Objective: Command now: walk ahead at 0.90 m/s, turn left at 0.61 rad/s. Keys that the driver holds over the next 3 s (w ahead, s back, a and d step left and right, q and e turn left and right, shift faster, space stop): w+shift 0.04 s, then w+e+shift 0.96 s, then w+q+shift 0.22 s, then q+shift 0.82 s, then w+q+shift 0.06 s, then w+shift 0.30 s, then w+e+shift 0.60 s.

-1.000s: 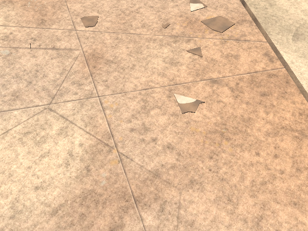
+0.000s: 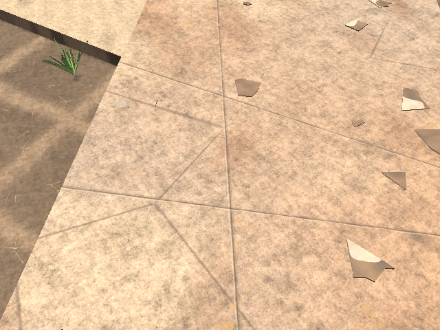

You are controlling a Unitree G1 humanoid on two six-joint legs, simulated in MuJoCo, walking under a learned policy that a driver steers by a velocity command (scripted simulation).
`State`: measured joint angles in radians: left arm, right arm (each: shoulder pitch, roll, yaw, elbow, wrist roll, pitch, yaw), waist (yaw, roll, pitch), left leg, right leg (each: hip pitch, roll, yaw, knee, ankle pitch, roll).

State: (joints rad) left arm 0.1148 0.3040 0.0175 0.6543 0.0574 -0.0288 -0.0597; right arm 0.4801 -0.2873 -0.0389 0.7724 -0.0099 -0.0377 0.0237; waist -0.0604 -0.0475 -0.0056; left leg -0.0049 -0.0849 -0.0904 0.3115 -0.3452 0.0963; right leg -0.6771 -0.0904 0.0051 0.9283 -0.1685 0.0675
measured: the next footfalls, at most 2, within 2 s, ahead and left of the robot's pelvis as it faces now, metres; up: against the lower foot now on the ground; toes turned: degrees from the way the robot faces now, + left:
right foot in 0.16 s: +0.37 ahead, -0.10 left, +0.00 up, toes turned +2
left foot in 0.62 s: +0.79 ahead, +0.08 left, +0.00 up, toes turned -19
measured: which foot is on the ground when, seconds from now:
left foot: down 0.00-0.20, up 0.22-0.60, down 0.62-1.00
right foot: up 0.00-0.14, down 0.16-0.62, up 0.64-1.00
